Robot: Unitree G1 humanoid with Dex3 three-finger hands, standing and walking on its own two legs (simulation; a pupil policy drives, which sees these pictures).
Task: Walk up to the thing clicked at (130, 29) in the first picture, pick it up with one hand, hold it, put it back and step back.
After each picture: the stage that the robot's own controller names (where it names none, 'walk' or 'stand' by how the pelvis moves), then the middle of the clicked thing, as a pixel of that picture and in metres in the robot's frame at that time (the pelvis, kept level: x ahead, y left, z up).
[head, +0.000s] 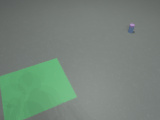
stand; (131, 28) +1.85 -0.62 -0.72
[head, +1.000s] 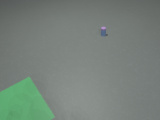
walk; (103, 31) +1.80 -0.12 -0.70
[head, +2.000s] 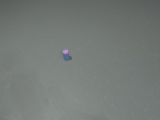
walk; (66, 55) +1.25 +0.26 -0.71
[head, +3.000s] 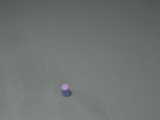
walk; (65, 90) +0.81 +0.21 -0.71
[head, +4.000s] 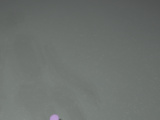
walk; out of the picture +0.49 +0.20 -0.70
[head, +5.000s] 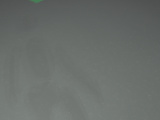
stand; out of the picture +0.38 +0.20 -0.72
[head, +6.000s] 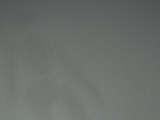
stand; out of the picture +0.38 +0.22 -0.72
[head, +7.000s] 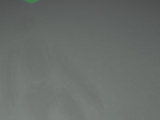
stand; out of the picture +0.37 +0.22 -0.73
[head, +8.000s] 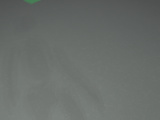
stand; out of the picture +0.37 +0.22 -0.73
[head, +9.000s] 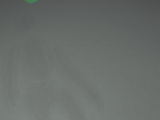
stand; out of the picture +0.36 +0.22 -0.73
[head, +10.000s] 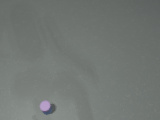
go down; (46, 107) +0.41 +0.22 -0.60
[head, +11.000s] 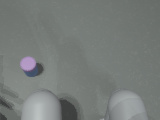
go down; (29, 67) +0.46 +0.24 -0.32
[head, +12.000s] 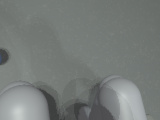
close in; out of the picture +0.44 +0.28 -0.24
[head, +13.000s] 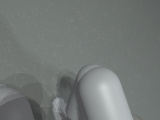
close; out of the picture +0.43 +0.30 -0.23
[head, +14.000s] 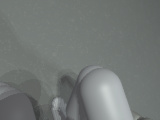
lift; out of the picture +0.42 +0.29 -0.23
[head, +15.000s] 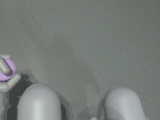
lift; (3, 73) +0.34 +0.28 -0.11
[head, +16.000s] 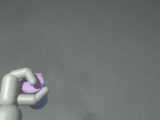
hold; (35, 92) +0.33 +0.18 +0.03
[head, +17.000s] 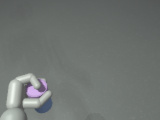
hold; (40, 96) +0.33 +0.17 -0.01
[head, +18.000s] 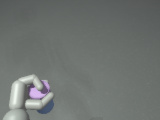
hold; (42, 97) +0.33 +0.17 -0.01
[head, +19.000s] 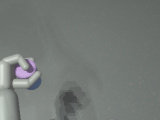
crouch; (29, 75) +0.40 +0.20 -0.07
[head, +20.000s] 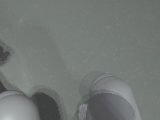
lower; out of the picture +0.48 +0.30 -0.14
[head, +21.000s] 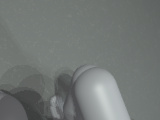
lower; out of the picture +0.44 +0.30 -0.23
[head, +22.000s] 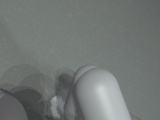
lower; out of the picture +0.44 +0.31 -0.23
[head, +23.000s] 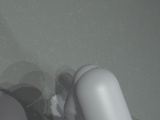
lower; out of the picture +0.45 +0.31 -0.23
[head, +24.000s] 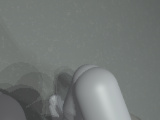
lower; out of the picture +0.45 +0.31 -0.23
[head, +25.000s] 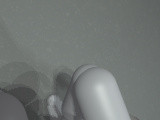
open; out of the picture +0.44 +0.29 -0.24
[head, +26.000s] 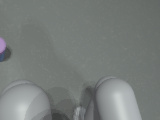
stand; out of the picture +0.45 +0.26 -0.26
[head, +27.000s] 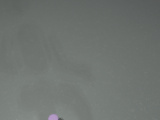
stand; out of the picture +0.42 +0.19 -0.62
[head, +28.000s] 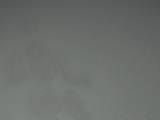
stand; out of the picture +0.42 +0.19 -0.67
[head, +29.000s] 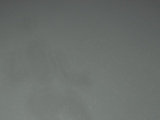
stand; out of the picture +0.42 +0.18 -0.67
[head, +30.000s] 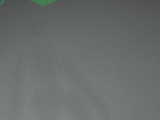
stand; out of the picture +0.44 +0.18 -0.72
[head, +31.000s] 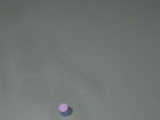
walk; (64, 110) +0.50 +0.21 -0.70
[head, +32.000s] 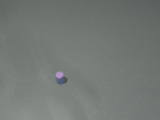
walk; (60, 78) +0.75 +0.20 -0.70
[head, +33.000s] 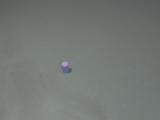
stand; (65, 67) +1.03 +0.26 -0.70
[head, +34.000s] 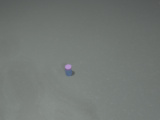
stand; (68, 70) +1.04 +0.20 -0.72
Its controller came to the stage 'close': yes
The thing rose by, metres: 0.71
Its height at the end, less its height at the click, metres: +0.00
